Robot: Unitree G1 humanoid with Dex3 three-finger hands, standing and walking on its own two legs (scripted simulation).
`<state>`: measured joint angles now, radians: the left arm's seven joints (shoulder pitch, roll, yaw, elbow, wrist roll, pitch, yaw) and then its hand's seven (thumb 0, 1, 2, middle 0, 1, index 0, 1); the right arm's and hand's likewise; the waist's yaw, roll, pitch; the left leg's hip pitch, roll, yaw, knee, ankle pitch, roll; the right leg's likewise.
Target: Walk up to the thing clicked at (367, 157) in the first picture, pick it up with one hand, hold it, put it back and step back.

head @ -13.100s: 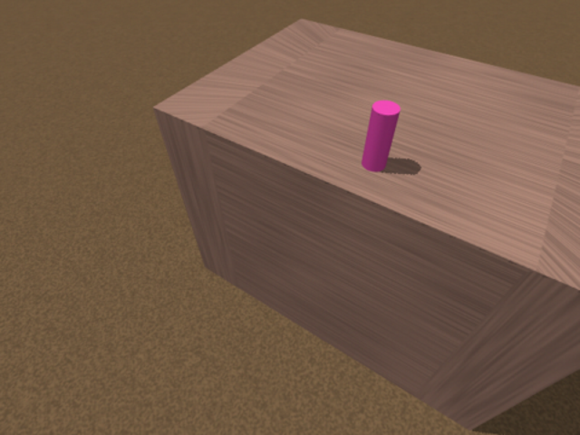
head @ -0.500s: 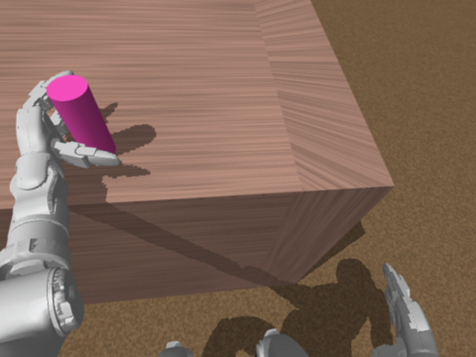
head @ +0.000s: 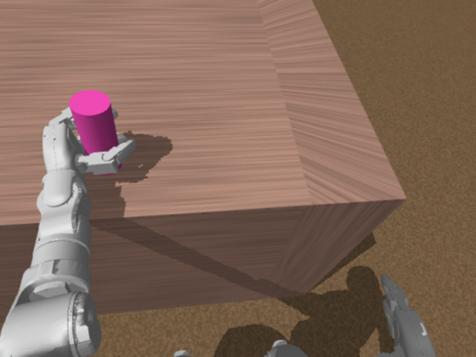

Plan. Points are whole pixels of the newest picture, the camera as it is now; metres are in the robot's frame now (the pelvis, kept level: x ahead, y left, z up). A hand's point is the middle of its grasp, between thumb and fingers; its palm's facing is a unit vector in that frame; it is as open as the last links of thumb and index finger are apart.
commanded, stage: settle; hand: left
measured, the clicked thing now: (99, 136) +0.46 +0.20 +0.10
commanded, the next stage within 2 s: lift in 0.96 s
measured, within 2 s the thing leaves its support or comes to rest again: leaves its support in 0.16 s
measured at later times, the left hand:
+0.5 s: hand (92, 127) +0.45 +0.19 +0.14, palm faces +0.15 -0.99 -0.01, open 7.5 cm
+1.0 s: hand (82, 113) +0.45 +0.20 +0.16, palm faces +0.17 -0.99 -0.01, open 7.5 cm
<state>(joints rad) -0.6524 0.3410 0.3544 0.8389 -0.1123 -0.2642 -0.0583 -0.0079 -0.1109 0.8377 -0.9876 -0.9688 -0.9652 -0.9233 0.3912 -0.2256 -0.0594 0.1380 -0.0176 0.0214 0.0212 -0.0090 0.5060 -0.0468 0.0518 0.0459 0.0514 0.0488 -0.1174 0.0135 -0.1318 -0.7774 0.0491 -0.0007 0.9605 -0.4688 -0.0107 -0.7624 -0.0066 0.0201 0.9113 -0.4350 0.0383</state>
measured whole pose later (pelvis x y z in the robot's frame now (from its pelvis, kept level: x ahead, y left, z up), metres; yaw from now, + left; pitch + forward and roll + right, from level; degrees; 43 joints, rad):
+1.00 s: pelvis -0.01 +0.00 +0.02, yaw +0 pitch +10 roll -1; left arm -0.75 0.38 0.31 0.83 -0.13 -0.08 -0.05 -0.03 -0.11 1.08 -0.95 -1.05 -0.91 -1.05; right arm 0.32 -0.22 -0.06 0.33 0.02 -0.02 -0.03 -0.01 0.53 -0.05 0.05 0.05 0.05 0.05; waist -0.08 0.02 -0.10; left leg -0.61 0.04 0.01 0.82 -0.39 -0.01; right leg -0.60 -0.02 0.02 0.78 -0.37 0.04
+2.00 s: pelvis -0.01 -0.01 +0.04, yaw +2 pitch +1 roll +0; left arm -0.53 0.28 0.28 0.10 -0.20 0.51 -0.05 -0.03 -0.10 1.07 -0.93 -1.06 -0.89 -1.06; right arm 0.34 -0.24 -0.10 0.44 0.06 -0.11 -0.03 -0.01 0.55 -0.04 0.05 0.05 0.05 0.05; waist 0.00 0.06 -0.09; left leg -0.33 0.02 -0.01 0.64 -0.32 -0.02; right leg -0.33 -0.04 0.00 0.64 -0.33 0.03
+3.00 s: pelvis -0.01 -0.01 +0.04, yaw +2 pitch -1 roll +0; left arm -0.56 0.30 0.32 -0.11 -0.26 0.78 -0.04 -0.03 -0.10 1.07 -0.93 -1.07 -0.89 -1.07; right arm 0.29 -0.25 -0.12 0.59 0.08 -0.21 -0.02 -0.01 0.53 -0.05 0.05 0.05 0.05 0.05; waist 0.02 0.09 -0.11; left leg -0.28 0.01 -0.01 0.60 -0.30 -0.01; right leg -0.28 -0.04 0.00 0.60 -0.31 0.03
